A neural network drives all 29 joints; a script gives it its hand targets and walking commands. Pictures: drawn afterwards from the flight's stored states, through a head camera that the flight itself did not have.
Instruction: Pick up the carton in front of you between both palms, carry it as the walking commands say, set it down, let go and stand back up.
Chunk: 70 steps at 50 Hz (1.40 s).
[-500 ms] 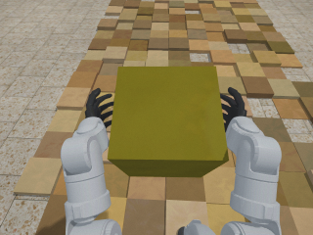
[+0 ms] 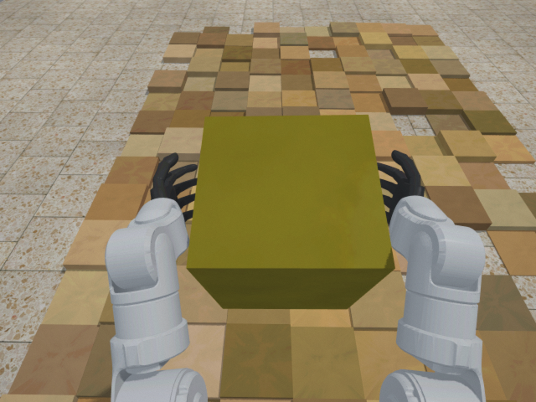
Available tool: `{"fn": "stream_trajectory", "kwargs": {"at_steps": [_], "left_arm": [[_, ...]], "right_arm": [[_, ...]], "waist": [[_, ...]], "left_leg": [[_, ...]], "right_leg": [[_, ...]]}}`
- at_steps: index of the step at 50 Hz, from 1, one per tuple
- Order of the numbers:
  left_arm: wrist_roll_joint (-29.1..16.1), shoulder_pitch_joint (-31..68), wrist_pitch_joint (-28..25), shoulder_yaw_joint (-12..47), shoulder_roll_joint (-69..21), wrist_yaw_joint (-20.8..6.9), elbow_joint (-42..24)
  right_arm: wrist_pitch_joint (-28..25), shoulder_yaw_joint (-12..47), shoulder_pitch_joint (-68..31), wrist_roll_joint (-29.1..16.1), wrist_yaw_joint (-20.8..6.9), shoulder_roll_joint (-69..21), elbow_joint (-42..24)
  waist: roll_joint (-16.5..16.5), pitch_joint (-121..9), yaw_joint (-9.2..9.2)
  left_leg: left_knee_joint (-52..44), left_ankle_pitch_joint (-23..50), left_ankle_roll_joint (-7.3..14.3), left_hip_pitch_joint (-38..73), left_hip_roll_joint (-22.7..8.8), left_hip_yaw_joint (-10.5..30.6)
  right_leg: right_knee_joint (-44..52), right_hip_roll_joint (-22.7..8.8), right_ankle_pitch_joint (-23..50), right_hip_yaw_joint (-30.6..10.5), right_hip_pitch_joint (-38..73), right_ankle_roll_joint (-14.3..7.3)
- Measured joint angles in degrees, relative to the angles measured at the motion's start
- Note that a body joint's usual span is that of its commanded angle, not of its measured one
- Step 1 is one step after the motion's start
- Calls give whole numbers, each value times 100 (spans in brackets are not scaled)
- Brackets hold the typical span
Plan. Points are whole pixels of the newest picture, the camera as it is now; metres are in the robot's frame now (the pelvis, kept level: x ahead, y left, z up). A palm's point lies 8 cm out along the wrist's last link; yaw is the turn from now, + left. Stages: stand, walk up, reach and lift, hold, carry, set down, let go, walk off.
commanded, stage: carry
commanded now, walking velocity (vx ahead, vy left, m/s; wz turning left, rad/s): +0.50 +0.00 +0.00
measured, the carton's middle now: (285, 225) +0.37 -0.02 +0.08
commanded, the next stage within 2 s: none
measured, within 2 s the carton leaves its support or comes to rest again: neither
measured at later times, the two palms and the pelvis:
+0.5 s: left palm (188, 113) +0.62 +0.15 +0.11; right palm (338, 97) +0.66 -0.15 +0.11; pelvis +0.35 -0.04 +0.03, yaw +3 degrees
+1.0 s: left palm (221, 40) +0.93 +0.10 +0.12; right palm (341, 40) +0.92 -0.21 +0.12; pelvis +0.69 -0.05 +0.02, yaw -1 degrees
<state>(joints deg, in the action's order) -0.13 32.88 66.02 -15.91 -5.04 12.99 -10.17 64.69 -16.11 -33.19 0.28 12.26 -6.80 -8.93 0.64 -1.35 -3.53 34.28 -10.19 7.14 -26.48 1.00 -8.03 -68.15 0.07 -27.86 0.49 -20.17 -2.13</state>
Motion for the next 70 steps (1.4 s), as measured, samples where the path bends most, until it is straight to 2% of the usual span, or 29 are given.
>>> {"fn": "stream_trajectory", "kwargs": {"at_steps": [2,6,10,14,15,16,17,18,19,21,23,27,31,34,35,37,39,40,42,47,49,51,53,55,57,59,63,67,70], "left_arm": [[90,-16,31,-179,-151,2,89],[255,-55,-144,-335,-376,-1,-23],[288,-154,-362,-284,-373,1,-260],[204,-395,-396,-137,-300,-50,-516],[193,-469,-396,-91,-308,-74,-532],[196,-534,-418,-33,-339,-99,-507],[190,-563,-406,36,-376,-123,-457],[178,-607,-367,103,-416,-152,-429],[154,-710,-320,163,-462,-189,-454],[116,-1097,-272,253,-554,-293,-651],[47,-1537,-239,469,-457,-380,-897],[3,-2246,-246,874,-280,-371,-1358],[-22,-2887,-203,1183,-225,-374,-1834],[3,-3311,-96,1330,-230,-392,-2124],[16,-3409,-54,1321,-234,-404,-2168],[42,-3575,42,1268,-249,-425,-2150],[85,-3697,120,1281,-263,-443,-2113],[109,-3751,135,1305,-269,-457,-2092],[144,-3843,116,1325,-280,-488,-2056],[208,-3739,-22,1230,-268,-477,-1890],[205,-3529,-87,1137,-241,-385,-1682],[182,-3203,-168,1017,-218,-275,-1374],[180,-2732,-323,947,-226,-176,-884],[173,-2258,-445,870,-273,-98,-337],[139,-1974,-535,727,-322,-89,-36],[100,-1824,-654,572,-356,-135,96],[18,-1706,-869,376,-386,-268,140],[-18,-1792,-939,483,-366,-364,-49],[-14,-1935,-907,668,-335,-382,-319]], "right_arm": [[50,-26,84,-98,-50,-20,77],[-136,-78,163,-172,-51,-63,28],[-327,-25,162,-205,-53,-98,-128],[-352,102,314,-138,-86,-153,-357],[-327,134,400,-107,-99,-150,-422],[-299,154,498,-93,-117,-117,-476],[-267,146,621,-79,-142,-82,-540],[-238,134,759,-56,-167,-62,-604],[-220,120,908,-18,-192,-79,-668],[-190,96,1260,2,-246,-240,-864],[-191,294,1635,85,-310,-294,-1062],[-210,816,2261,83,-376,-109,-1411],[-226,1144,2992,74,-408,-49,-1912],[-105,1286,3401,77,-417,-59,-2202],[-78,1342,3476,87,-412,-65,-2196],[5,1430,3547,106,-392,-70,-2059],[101,1446,3634,105,-376,-81,-1997],[133,1442,3692,106,-370,-89,-1997],[163,1454,3760,115,-360,-96,-1985],[92,1468,3478,117,-345,-60,-1690],[39,1433,3241,123,-306,-44,-1462],[-20,1344,2940,152,-207,-42,-1202],[-101,1153,2577,159,-84,35,-907],[-179,948,2240,77,9,177,-530],[-255,747,1928,17,52,176,-217],[-373,534,1693,31,53,39,-21],[-647,324,1576,157,-7,-219,28],[-750,424,1752,171,-88,-207,-227],[-745,538,1973,123,-143,-155,-545]], "waist": [[-58,45,-124],[-122,158,-207],[-107,165,-202],[-67,52,-44],[-97,18,30],[-215,16,128],[-250,29,242],[-211,51,370],[-148,82,488],[-24,127,653],[71,167,731],[182,85,747],[191,-139,623],[109,-324,496],[149,-390,443],[173,-530,295],[40,-643,149],[-20,-694,96],[-57,-783,40],[-28,-872,51],[-12,-870,65],[4,-861,100],[-149,-824,207],[-188,-740,386],[-171,-620,501],[-191,-516,571],[-159,-393,619],[-90,-325,608],[-79,-284,576]], "left_leg": [[-223,68,19,277,-6,9],[-696,-316,-55,864,-11,73],[-1008,-621,-139,1435,-6,161],[-981,-1183,-327,2055,-4,220],[-733,-1377,-377,2137,-37,240],[-165,-1496,-430,2006,-167,276],[790,-1256,-530,1667,-196,420],[1871,-1294,-607,1245,-125,589],[2757,-1382,-627,845,-42,706],[3502,-1351,-585,197,21,762],[3161,-1220,-576,-231,-39,690],[1046,-1038,-617,-506,-143,438],[-501,83,-554,-286,-134,100],[-1143,542,-437,259,-110,-213],[-1027,803,-316,363,-113,-309],[-607,372,-217,469,-128,-427],[-594,-30,-222,699,-195,-414],[-704,-61,-267,851,-229,-392],[-966,-83,-401,1176,-278,-372],[-1207,-554,-663,1868,-386,-352],[-1063,-861,-776,2109,-427,-322],[-728,-1286,-873,2303,-480,-269],[179,-1781,-805,2142,-705,-93],[1798,-1851,-674,1406,-611,358],[3124,-1670,-517,588,-457,547],[3645,-1312,-443,-88,-434,567],[3162,-793,-511,-952,-501,496],[1604,-266,-618,-1179,-539,317],[492,333,-565,-1043,-467,109]], "right_leg": [[-433,23,293,66,-620,-27],[138,-91,600,229,-1564,-38],[1657,-150,1264,339,-1959,-77],[3491,-17,2475,698,-1577,-120],[3758,35,2583,796,-1360,-75],[3660,91,2412,861,-1255,239],[3506,108,2184,903,-1196,482],[3426,105,1990,913,-1117,621],[3450,104,1865,908,-990,697],[3744,92,1783,897,-630,797],[4167,56,1756,897,-191,906],[4819,-62,1632,852,570,1080],[5061,-143,1266,790,1288,1405],[4541,-168,704,744,1653,1534],[4034,-260,461,768,1607,1493],[2366,-366,323,534,1031,986],[1013,-269,46,275,319,546],[839,-264,68,237,49,406],[1278,-352,372,234,-331,276],[3308,-521,1521,358,-712,263],[3760,-545,1892,498,-702,260],[3887,-540,1865,702,-603,216],[3472,-441,1868,879,-602,-1],[3090,-401,1458,956,-637,-143],[3152,-367,1264,974,-509,-155],[3386,-296,1212,986,-294,-155],[4010,-206,1125,991,302,-143],[4628,-187,985,964,1017,-45],[4869,-184,717,945,1555,84]]}}
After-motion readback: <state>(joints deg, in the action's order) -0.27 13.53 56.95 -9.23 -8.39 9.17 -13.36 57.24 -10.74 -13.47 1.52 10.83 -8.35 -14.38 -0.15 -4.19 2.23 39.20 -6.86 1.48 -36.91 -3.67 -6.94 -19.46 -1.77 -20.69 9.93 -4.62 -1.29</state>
